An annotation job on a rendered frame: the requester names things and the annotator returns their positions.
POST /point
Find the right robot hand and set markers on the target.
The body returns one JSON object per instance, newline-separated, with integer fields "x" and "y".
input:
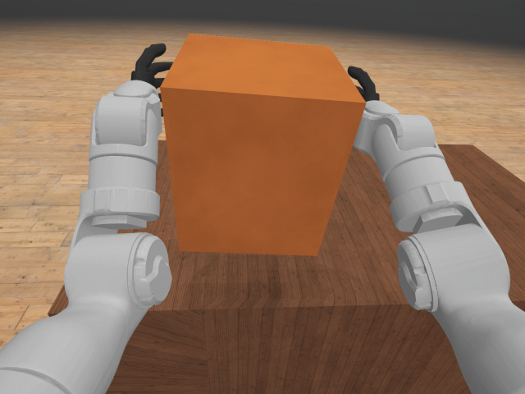
{"x": 369, "y": 90}

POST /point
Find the robot right upper arm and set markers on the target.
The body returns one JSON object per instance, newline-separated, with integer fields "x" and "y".
{"x": 458, "y": 275}

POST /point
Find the robot left upper arm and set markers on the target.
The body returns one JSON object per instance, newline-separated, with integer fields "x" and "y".
{"x": 111, "y": 282}

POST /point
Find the right robot forearm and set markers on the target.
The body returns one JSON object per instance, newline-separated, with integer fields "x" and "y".
{"x": 424, "y": 196}

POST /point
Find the left robot forearm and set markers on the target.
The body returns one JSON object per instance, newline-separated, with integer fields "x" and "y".
{"x": 123, "y": 155}

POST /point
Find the pedestal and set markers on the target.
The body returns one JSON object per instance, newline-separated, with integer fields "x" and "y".
{"x": 335, "y": 323}

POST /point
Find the carton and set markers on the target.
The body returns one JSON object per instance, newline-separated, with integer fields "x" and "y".
{"x": 258, "y": 137}

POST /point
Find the left robot hand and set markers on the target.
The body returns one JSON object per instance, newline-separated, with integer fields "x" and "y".
{"x": 145, "y": 70}

